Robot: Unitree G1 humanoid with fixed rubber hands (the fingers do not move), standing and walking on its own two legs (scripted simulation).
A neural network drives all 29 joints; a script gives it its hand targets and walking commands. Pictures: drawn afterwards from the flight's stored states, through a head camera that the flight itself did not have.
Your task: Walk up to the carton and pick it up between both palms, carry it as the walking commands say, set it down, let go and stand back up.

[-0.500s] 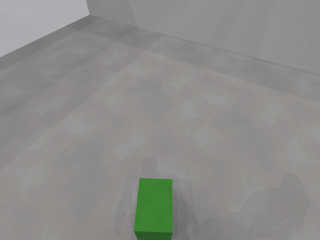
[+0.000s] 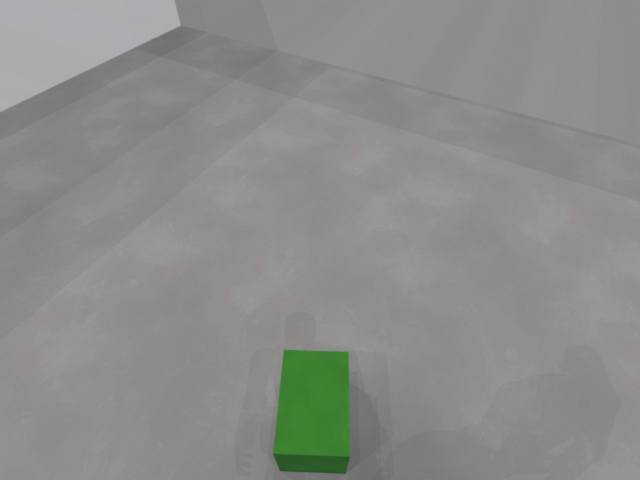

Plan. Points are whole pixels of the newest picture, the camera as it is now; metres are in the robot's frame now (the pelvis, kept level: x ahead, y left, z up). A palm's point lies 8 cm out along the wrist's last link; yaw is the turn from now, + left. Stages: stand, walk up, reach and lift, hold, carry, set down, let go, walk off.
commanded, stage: walk up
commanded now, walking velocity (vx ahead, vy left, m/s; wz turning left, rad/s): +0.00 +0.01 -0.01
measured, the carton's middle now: (314, 411) +0.40 +0.03 -0.67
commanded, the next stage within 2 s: none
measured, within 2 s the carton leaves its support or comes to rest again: neither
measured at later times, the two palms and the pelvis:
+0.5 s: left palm out of the picture -0.01 +0.26 -0.16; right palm out of the picture -0.03 -0.23 -0.16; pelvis -0.04 +0.02 -0.02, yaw +0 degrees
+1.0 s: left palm out of the picture -0.04 +0.27 -0.14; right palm out of the picture -0.08 -0.19 -0.15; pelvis -0.10 +0.04 +0.00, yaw -3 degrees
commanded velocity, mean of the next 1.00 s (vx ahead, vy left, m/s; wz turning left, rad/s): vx -0.05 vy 0.01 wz -0.04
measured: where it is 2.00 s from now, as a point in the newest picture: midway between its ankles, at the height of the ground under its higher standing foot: outside the picture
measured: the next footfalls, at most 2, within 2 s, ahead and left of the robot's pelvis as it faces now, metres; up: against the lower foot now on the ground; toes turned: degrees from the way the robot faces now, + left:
left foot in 0.54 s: -0.02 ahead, +0.15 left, +0.00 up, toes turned -11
right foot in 0.86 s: -0.11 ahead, -0.08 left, +0.00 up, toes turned -9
